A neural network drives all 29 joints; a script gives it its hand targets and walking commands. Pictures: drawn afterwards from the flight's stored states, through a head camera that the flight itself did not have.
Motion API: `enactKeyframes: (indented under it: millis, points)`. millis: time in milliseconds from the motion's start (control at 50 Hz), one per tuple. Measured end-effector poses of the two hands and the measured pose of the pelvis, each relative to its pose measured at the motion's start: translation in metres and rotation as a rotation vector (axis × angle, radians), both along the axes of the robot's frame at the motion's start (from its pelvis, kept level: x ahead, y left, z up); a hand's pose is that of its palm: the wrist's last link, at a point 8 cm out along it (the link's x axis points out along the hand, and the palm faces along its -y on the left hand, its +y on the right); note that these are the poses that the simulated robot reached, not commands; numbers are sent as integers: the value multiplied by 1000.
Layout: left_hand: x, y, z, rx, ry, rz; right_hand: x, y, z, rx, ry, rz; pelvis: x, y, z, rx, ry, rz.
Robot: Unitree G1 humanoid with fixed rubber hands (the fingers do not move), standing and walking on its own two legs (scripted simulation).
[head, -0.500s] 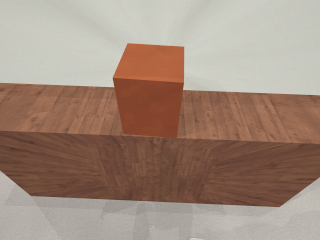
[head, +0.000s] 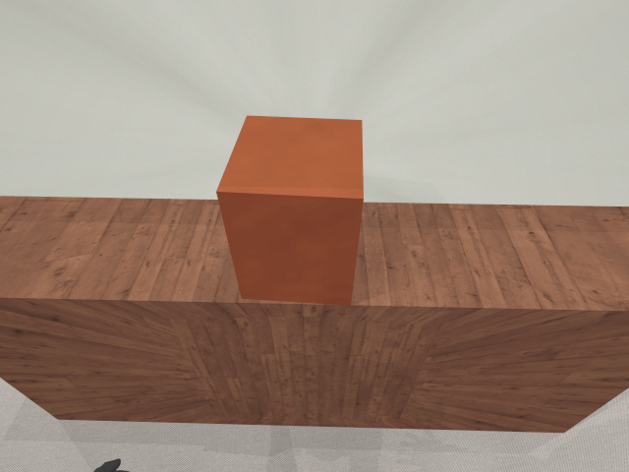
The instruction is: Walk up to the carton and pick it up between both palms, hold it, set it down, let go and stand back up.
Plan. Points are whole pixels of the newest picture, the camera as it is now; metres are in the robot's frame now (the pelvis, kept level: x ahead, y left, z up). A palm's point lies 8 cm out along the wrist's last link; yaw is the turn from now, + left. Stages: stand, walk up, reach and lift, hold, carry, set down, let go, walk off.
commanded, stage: walk up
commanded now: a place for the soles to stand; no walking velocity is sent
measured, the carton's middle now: (299, 212) +0.56 +0.05 +0.02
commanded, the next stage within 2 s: none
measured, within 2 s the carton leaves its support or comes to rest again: neither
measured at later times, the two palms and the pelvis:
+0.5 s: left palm out of the picture +0.10 +0.29 -0.08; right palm out of the picture +0.10 -0.31 -0.09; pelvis +0.01 -0.01 +0.02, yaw -1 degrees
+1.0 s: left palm out of the picture +0.09 +0.38 -0.10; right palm out of the picture +0.11 -0.29 -0.07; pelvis +0.06 +0.04 +0.01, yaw +0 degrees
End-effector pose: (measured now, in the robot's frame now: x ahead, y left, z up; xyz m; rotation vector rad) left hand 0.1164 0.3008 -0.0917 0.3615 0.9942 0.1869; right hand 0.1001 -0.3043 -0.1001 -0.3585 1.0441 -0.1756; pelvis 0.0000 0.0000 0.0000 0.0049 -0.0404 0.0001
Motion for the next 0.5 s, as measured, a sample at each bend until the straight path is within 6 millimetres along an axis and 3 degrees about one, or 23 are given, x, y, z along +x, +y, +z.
enactKeyframes:
  millis: [240, 360, 500]
  points:
    - [-21, 2, 3, 14, 127, 46, 22, -15, 11, -4, 12, -28, 8, -7, 13, 9, 2, -17]
    - [-23, -1, 8, 17, 157, 54, 17, -12, 9, 21, 55, -42, 10, -9, 19, 8, 6, -17]
    - [-12, -7, 12, 4, 146, 50, 2, -9, 7, 36, 101, -69, 13, -9, 25, 9, 1, -17]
